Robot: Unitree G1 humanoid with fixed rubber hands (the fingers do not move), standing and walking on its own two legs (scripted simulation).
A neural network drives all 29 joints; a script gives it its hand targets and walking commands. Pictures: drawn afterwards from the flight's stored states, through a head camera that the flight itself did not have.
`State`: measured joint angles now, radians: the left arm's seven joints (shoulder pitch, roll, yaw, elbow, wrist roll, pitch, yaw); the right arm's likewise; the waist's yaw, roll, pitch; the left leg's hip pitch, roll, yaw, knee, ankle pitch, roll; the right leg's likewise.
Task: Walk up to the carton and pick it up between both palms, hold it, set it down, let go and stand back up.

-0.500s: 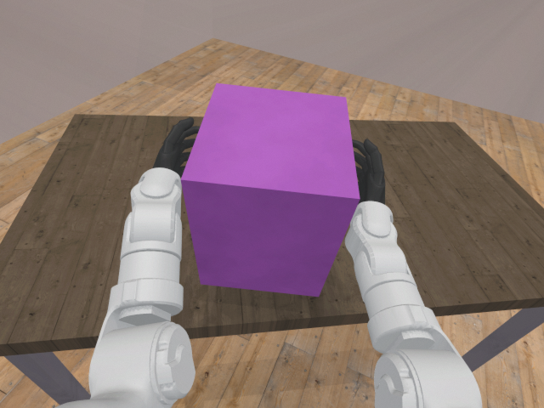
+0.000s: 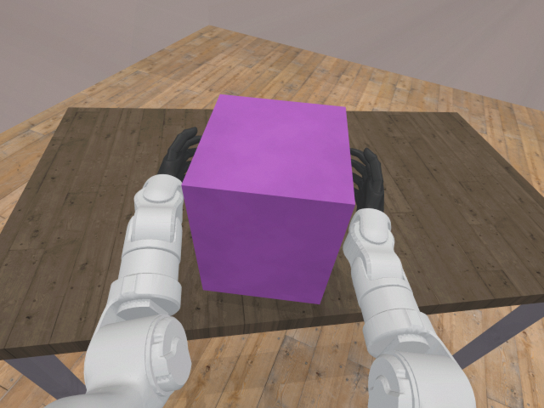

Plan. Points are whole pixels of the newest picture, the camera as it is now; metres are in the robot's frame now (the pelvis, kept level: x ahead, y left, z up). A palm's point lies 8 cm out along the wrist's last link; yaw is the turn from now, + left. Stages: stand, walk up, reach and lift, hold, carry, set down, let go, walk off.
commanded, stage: set down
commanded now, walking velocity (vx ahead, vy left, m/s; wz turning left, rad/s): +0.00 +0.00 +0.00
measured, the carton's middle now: (271, 202) +0.42 -0.02 +0.09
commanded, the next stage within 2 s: none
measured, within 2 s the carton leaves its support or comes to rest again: neither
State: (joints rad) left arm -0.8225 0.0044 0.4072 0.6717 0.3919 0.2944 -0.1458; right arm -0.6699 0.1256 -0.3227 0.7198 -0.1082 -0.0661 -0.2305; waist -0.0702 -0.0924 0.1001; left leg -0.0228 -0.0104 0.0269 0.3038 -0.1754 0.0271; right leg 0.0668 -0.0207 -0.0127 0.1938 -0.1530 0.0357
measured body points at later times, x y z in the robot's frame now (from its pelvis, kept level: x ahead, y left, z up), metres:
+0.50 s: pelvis +0.01 +0.00 +0.00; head +0.02 +0.04 +0.45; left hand +0.45 +0.13 +0.11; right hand +0.39 -0.16 +0.11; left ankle +0.00 +0.09 -0.75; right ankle -0.02 -0.14 -0.75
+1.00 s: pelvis +0.00 +0.00 +0.00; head +0.03 +0.03 +0.45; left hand +0.44 +0.12 +0.09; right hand +0.37 -0.17 +0.09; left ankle +0.00 +0.09 -0.75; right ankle -0.02 -0.14 -0.75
